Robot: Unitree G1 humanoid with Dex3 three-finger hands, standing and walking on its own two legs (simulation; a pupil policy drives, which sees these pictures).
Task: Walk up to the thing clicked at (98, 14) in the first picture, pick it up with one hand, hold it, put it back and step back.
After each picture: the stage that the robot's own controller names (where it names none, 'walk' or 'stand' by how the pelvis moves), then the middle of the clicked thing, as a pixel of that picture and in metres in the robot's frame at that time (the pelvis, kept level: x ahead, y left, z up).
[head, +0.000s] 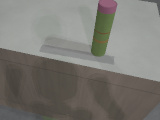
stand; (102, 30) +0.58 -0.09 +0.08
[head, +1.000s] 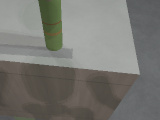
rise first; (51, 20) +0.53 +0.12 +0.12
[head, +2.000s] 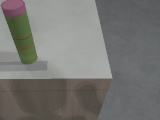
stand; (22, 35) +0.50 +0.21 +0.10
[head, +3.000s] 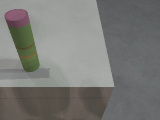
stand; (25, 44) +0.48 +0.21 +0.08
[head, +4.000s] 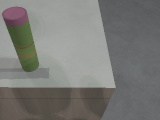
stand; (24, 43) +0.47 +0.20 +0.08
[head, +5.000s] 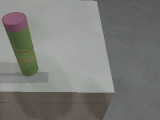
stand; (23, 48) +0.46 +0.21 +0.08
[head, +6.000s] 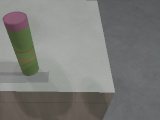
stand; (24, 47) +0.46 +0.21 +0.08
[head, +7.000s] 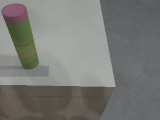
rise first; (23, 41) +0.48 +0.20 +0.08
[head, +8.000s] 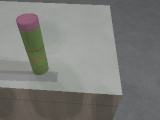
rise first; (35, 47) +0.47 +0.20 +0.09
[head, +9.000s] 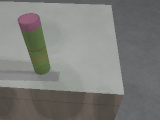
go down; (36, 47) +0.47 +0.20 +0.09
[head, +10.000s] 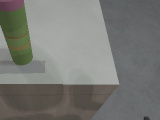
go down; (16, 32) +0.46 +0.17 +0.12
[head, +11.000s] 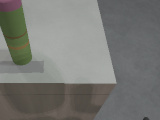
approach; (15, 32) +0.47 +0.18 +0.12
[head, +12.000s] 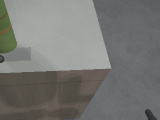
close in; out of the picture +0.48 +0.20 +0.15
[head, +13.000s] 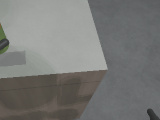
lift; out of the picture +0.49 +0.22 +0.15
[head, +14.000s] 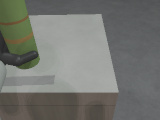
lift; (14, 21) +0.33 +0.15 +0.32
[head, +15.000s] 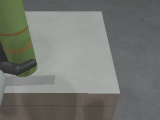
hold; (13, 31) +0.33 +0.16 +0.29
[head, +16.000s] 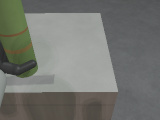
hold; (14, 32) +0.33 +0.16 +0.28
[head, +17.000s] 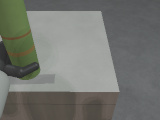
crouch; (17, 35) +0.34 +0.16 +0.27
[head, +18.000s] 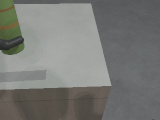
crouch; (1, 10) +0.43 +0.20 +0.28
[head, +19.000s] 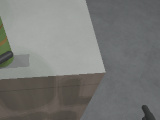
lower; out of the picture +0.47 +0.21 +0.13
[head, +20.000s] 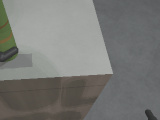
lower; out of the picture +0.46 +0.20 +0.15
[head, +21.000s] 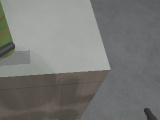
lower; out of the picture +0.48 +0.20 +0.15
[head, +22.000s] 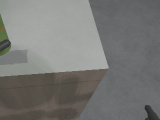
lower; out of the picture +0.48 +0.21 +0.15
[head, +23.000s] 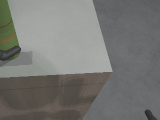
loosen; out of the picture +0.46 +0.19 +0.15
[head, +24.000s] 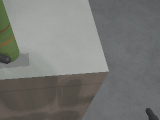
withdraw; out of the picture +0.46 +0.19 +0.15
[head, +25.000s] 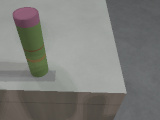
sink last; (33, 46) +0.44 +0.18 +0.13
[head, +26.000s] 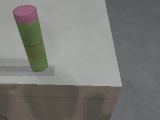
stand; (33, 42) +0.47 +0.19 +0.13
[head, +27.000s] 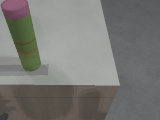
stand; (24, 39) +0.45 +0.18 +0.14
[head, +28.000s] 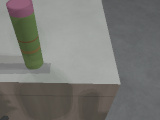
stand; (28, 38) +0.46 +0.18 +0.14
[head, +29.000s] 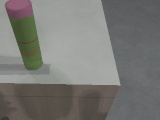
stand; (27, 39) +0.46 +0.18 +0.14
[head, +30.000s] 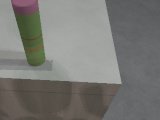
stand; (31, 35) +0.47 +0.17 +0.12
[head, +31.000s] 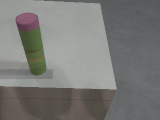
walk; (33, 47) +0.48 +0.18 +0.08
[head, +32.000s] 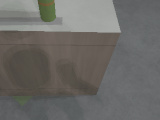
walk; out of the picture +0.68 +0.15 +0.11
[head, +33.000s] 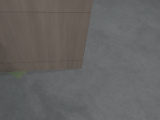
stand; out of the picture +1.03 +0.25 +0.10
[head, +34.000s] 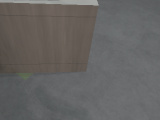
stand; out of the picture +1.07 +0.21 +0.09
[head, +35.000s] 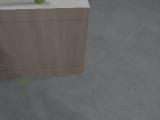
stand; out of the picture +1.05 +0.25 +0.08
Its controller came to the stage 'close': yes
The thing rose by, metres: 0.22
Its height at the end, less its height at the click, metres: +0.00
